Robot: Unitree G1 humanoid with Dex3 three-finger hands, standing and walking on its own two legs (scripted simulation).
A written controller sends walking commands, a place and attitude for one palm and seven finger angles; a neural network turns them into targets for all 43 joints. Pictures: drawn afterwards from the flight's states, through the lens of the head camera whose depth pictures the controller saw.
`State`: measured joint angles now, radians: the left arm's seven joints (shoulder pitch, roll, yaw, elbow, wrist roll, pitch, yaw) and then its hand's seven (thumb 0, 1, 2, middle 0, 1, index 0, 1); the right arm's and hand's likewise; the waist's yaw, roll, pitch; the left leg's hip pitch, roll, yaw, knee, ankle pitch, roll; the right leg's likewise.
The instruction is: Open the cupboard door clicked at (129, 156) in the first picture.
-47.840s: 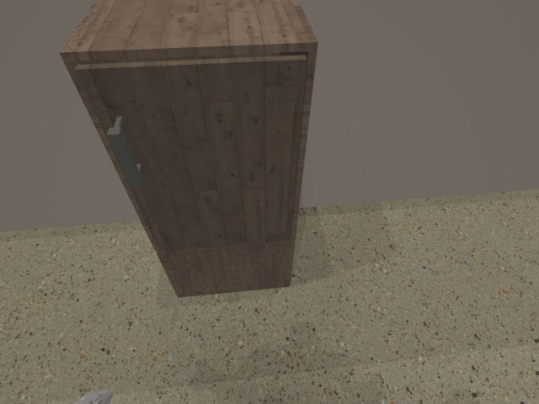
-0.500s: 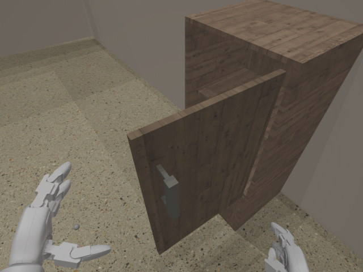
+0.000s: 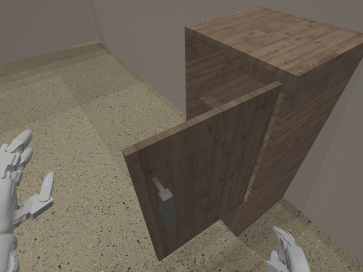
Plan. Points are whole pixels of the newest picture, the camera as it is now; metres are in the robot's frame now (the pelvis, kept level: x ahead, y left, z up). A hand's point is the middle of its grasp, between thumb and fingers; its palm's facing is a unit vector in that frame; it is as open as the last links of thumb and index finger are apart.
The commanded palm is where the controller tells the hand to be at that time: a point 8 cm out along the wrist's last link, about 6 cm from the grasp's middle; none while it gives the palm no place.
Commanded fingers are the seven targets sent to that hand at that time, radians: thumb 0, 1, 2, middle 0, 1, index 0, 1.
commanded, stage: draw the hand back to the body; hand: left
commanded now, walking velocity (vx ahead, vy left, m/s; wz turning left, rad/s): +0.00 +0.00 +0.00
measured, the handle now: (163, 204) +0.26 +0.08 +0.02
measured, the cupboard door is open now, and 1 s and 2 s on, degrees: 87 87 87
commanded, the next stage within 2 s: step back with the hand held close in 0.36 s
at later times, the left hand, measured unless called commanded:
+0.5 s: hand (48, 199) +0.18 +0.25 +0.16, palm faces +0.44 -0.80 -0.41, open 7.4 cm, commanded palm +0.13 +0.29 +0.18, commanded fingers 0.00 0.90 0.90 -0.20 -0.30 -0.20 -0.30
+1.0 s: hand (17, 225) +0.13 +0.27 +0.16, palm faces +0.37 -0.77 -0.52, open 7.4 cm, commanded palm +0.07 +0.31 +0.18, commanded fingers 0.00 0.90 0.90 -0.20 -0.30 -0.20 -0.30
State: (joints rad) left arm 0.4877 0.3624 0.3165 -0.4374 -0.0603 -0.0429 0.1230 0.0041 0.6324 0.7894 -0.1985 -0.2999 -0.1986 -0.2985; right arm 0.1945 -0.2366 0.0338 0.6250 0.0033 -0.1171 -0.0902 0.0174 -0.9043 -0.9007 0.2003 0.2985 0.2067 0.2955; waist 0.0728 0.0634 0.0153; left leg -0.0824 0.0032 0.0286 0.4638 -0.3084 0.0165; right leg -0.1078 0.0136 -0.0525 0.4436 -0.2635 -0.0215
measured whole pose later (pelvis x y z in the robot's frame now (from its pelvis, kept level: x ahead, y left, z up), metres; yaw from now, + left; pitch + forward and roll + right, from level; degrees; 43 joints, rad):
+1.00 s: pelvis -0.07 +0.02 -0.01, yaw -2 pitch -1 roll +0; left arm 0.57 0.43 0.42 -0.50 -0.03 -0.17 0.14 0.01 0.89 0.90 -0.21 -0.30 -0.21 -0.30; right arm 0.19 -0.23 -0.01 0.56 0.01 -0.03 -0.09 0.02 -0.91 -0.90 0.20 0.30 0.21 0.30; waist 0.00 0.00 0.04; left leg -0.29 -0.01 0.07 0.51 -0.21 0.05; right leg -0.32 -0.01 -0.02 0.49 -0.15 0.00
